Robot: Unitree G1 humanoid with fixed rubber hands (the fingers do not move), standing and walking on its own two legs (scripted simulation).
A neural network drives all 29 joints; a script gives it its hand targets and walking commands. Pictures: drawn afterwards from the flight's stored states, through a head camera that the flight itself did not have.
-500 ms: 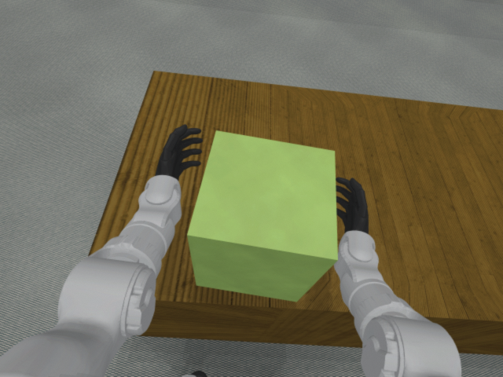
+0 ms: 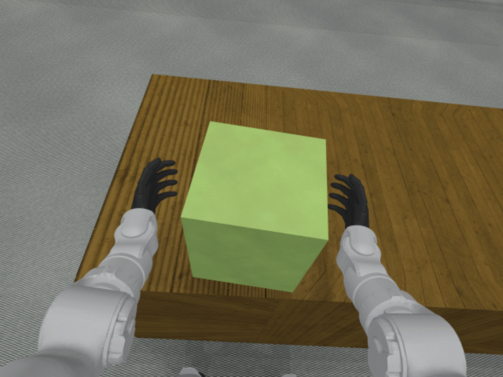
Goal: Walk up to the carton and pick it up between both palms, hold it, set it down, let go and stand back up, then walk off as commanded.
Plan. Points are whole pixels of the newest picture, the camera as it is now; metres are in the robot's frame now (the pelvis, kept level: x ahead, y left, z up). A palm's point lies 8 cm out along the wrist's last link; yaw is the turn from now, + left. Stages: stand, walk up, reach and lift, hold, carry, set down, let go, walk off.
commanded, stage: set down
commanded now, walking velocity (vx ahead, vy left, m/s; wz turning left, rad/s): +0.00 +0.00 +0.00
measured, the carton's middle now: (254, 213) +0.42 -0.01 -0.04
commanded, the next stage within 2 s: none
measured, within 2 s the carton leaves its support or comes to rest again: neither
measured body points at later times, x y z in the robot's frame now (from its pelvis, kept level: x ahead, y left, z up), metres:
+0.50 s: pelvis -0.02 +0.00 -0.01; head +0.03 +0.03 +0.44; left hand +0.35 +0.21 -0.03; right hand +0.32 -0.20 -0.02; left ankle +0.06 +0.11 -0.71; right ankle +0.04 -0.13 -0.71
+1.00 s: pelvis -0.01 +0.01 +0.00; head +0.02 +0.05 +0.45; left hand +0.30 +0.23 -0.04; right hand +0.27 -0.20 -0.02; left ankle +0.06 +0.11 -0.71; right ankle +0.04 -0.13 -0.71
